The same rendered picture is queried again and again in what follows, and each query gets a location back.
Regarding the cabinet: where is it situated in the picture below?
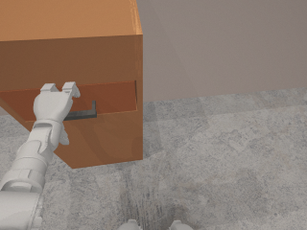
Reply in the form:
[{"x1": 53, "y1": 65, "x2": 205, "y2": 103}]
[{"x1": 0, "y1": 0, "x2": 143, "y2": 169}]

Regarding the left robot upper arm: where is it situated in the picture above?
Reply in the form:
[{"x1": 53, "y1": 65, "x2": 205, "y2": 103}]
[{"x1": 0, "y1": 191, "x2": 45, "y2": 230}]

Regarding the left robot forearm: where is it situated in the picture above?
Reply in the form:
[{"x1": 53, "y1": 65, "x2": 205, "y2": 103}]
[{"x1": 0, "y1": 119, "x2": 62, "y2": 195}]

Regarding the robot shin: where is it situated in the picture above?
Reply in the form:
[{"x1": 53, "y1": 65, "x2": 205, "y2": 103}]
[
  {"x1": 170, "y1": 220, "x2": 181, "y2": 227},
  {"x1": 128, "y1": 219, "x2": 137, "y2": 224}
]

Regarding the drawer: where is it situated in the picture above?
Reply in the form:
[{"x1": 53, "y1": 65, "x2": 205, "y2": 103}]
[{"x1": 0, "y1": 80, "x2": 136, "y2": 122}]

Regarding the handle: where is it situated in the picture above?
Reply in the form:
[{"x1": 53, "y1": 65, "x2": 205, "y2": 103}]
[{"x1": 63, "y1": 100, "x2": 97, "y2": 121}]

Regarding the left robot hand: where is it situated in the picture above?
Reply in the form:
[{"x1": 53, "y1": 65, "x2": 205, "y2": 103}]
[{"x1": 33, "y1": 81, "x2": 81, "y2": 146}]

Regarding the robot right shin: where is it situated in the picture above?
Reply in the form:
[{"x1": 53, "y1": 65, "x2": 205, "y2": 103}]
[{"x1": 170, "y1": 220, "x2": 181, "y2": 227}]

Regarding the robot left shin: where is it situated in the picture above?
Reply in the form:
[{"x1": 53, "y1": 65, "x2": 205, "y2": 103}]
[{"x1": 128, "y1": 219, "x2": 137, "y2": 224}]

